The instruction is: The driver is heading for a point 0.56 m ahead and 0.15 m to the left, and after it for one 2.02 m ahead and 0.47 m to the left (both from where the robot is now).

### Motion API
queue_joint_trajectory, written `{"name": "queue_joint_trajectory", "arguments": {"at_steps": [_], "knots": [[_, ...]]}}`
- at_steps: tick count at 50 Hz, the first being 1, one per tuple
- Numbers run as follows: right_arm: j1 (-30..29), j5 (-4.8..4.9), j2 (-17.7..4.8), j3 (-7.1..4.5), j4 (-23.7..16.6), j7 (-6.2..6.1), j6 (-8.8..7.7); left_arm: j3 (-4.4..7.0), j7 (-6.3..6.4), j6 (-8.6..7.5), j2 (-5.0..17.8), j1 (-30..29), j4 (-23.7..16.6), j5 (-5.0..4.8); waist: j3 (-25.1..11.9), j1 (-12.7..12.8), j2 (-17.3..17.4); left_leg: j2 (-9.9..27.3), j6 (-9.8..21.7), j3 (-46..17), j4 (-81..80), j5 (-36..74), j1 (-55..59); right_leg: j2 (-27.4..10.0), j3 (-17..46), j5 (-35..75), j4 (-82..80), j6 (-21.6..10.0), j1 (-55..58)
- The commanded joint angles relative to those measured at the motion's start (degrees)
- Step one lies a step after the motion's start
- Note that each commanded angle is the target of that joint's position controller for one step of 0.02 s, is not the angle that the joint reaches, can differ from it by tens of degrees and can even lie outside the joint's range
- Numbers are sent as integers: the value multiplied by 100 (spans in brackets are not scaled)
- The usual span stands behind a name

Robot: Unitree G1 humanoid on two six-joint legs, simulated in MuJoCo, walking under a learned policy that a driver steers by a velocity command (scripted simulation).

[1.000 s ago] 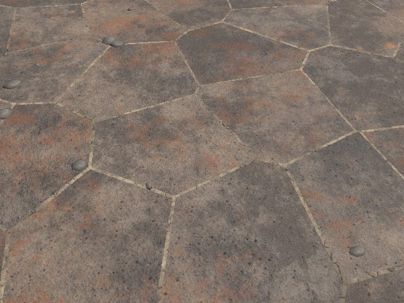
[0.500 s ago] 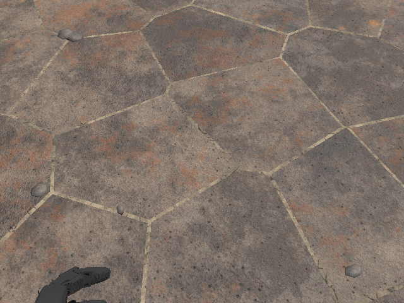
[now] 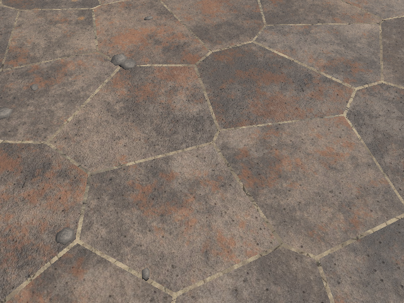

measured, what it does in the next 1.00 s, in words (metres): walks ahead: left foot, then right foot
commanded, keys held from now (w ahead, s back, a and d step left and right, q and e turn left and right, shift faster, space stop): w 0.48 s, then w+q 0.52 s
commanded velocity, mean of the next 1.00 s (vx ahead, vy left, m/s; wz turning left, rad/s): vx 0.50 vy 0.00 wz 0.19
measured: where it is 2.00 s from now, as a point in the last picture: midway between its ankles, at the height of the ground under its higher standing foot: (169, 145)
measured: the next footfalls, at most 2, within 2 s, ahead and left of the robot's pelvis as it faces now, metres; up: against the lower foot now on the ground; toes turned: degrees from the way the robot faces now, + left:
left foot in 0.06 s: +0.22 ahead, +0.13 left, +0.00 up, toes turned +2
right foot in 0.62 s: +0.54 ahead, -0.11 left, +0.00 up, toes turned +0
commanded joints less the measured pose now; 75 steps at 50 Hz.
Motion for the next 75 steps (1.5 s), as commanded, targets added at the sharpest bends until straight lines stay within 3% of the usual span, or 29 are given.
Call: {"name": "queue_joint_trajectory", "arguments": {"at_steps": [1,3,4,5,6,7,9,11,21,26,30,31,32,33,34,36,40,52,55,57,58,59,60,61,62,63,65,70,75], "knots": [[-371,30,-598,-124,-474,78,-136,230,37,61,1023,95,-124,-19,332,-264,-609,-136,209,100,-254,-596,174,-1836,766,2505,224,-824,78],[1127,16,-1037,-366,-41,34,-152,174,35,119,899,-84,-200,19,-597,-1000,-588,-422,512,333,-340,-631,2291,-1380,375,4057,1966,-565,-318],[2251,-55,-1517,-497,186,-24,-133,62,40,108,669,4,-366,142,-1546,-1309,118,701,907,-971,-178,-572,4137,-994,78,2543,3878,-348,-1552],[2513,-60,-1782,-542,338,21,-95,-142,-35,-35,-102,682,-349,100,-2180,-886,1689,1790,1770,-3724,-1003,-1873,5843,101,283,-1303,5667,-15,-3798],[2367,-34,-1182,-371,268,29,-112,2,-51,-173,571,258,-308,-51,-1895,-1093,990,1641,1555,-3923,-1395,-2415,5638,-179,1036,-1583,6333,-137,-4425],[1860,-39,-956,-298,158,7,-134,82,-67,-262,851,-293,-488,-182,-1115,-1008,718,1476,1304,-3050,-1469,-2074,4912,-471,921,-1046,6377,-244,-4755],[1130,-119,-687,-214,14,22,-154,118,6,-255,774,-699,-547,-71,-398,-677,85,1088,1168,-1922,-1780,-890,3432,-965,700,-147,5806,-200,-4313],[1063,-170,-505,-161,67,46,-174,121,5,-114,542,-515,-511,-34,-300,-418,257,849,1136,-1418,-2092,-523,2849,-1144,716,169,5432,-160,-3783],[1921,-52,-847,-226,442,-175,-105,47,-72,-49,270,-2186,-1031,22,321,-743,131,520,987,-239,-2572,-51,2775,-913,283,2345,2483,120,-4022],[2341,10,-886,-272,692,-210,33,31,-221,-123,373,-2830,-1325,-21,534,-828,137,930,944,-423,-2151,182,3693,-793,395,1918,1805,-54,-4163],[1996,4,-952,-299,571,-235,141,302,-207,-214,925,-1343,-959,-9,-374,45,269,654,652,-405,-458,1952,3544,-389,145,1395,1496,-350,-1836],[1970,-70,-726,-200,420,-231,143,426,-146,-221,1304,-246,-725,85,-1248,430,-75,277,452,-169,1126,942,2472,-1138,874,1442,1799,-660,-15],[2754,-51,47,5,384,-191,44,545,-136,-163,1762,319,-574,119,-2141,160,-1509,-707,5,134,3319,-2021,109,-2604,3373,337,1362,-1481,2170],[2558,55,-366,-88,458,-183,-52,383,-136,-153,1219,286,-605,85,-2276,291,-1480,-647,57,-693,4185,-3538,-438,-2695,4275,-299,686,-1436,2005],[2079,200,-792,-224,287,-186,-95,286,-115,-167,928,-221,-674,60,-1352,201,-1217,-345,143,-711,4460,-3186,-872,-2549,3416,-438,543,-1142,1232],[1620,138,-730,-271,178,-257,-53,177,-121,-203,549,-1047,-775,102,-416,-134,-678,148,188,-518,4015,-2285,-545,-2166,2126,192,120,-885,-402],[1804,110,-314,-309,141,-253,255,190,-104,-281,493,-1315,-654,173,9,-541,-750,419,169,-531,3512,-1641,-11,-1869,805,1049,-433,-842,-1420],[-141,21,-204,-206,-761,103,244,354,121,-30,998,-450,-420,61,623,-27,-325,173,195,211,765,-269,-742,-2005,-793,2321,-273,-702,-15],[-38,35,-403,-284,-945,187,272,418,130,88,1191,-564,-482,-15,367,-283,-569,-203,456,616,607,-1065,-126,-2085,-1035,4424,521,-542,355],[948,69,-767,-488,-788,177,294,451,145,175,1328,-756,-558,-65,-243,-913,-688,-692,746,895,435,-1366,1272,-1954,-1194,5871,2048,-380,213],[1919,82,-1147,-699,-531,92,308,418,147,179,1273,-804,-604,-59,-746,-1396,-478,-858,978,699,25,-1017,2830,-1709,-1277,5206,3433,-146,-557],[2391,81,-1763,-859,-398,-41,353,258,125,110,711,-650,-810,156,-1116,-1251,711,380,1486,-1416,-148,-1143,4482,-1153,-1260,1588,5440,162,-2553],[2171,28,-1938,-806,-614,2,245,97,42,-142,320,-478,-1085,112,-1928,-807,1251,1444,2512,-4660,-1205,-2062,5655,-47,76,-1794,6864,333,-4265],[2219,-25,-1365,-627,-607,45,171,199,-43,-340,792,-1163,-1180,-142,-1696,-1143,463,1413,2155,-4278,-1577,-1956,5592,-375,761,-1459,7033,172,-4906],[2010,-28,-1073,-547,-559,40,109,199,-78,-429,809,-1288,-1185,-240,-1053,-1017,310,1239,1897,-3295,-1520,-1523,4916,-656,667,-930,6676,11,-5029],[1553,-16,-876,-483,-637,37,75,204,-31,-441,763,-1246,-1064,-133,-663,-742,-163,980,1662,-2561,-1508,-954,4031,-949,645,-486,6164,-11,-4670],[1070,-108,-574,-361,-764,-2,42,286,-17,-283,846,-1058,-926,-2,-412,-414,4,680,1471,-1808,-1714,-60,2950,-1228,665,-55,5554,48,-3891],[1484,-62,-872,-406,-549,-154,-31,223,12,-70,564,-1570,-1096,118,-60,-479,-1,482,1416,-1061,-2113,784,2585,-1174,484,1018,4151,369,-4128],[1827,-45,-883,-381,-342,-205,-11,129,-94,-135,402,-2387,-1286,43,201,-818,195,283,1085,-652,-2240,-32,2666,-854,301,2559,2375,303,-3867]]}}
Keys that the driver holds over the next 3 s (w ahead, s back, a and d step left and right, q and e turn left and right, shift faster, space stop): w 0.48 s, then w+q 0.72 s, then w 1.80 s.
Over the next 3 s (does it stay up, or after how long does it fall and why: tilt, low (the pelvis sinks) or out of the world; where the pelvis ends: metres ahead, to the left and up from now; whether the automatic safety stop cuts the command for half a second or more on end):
stays up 1.63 0.44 0.01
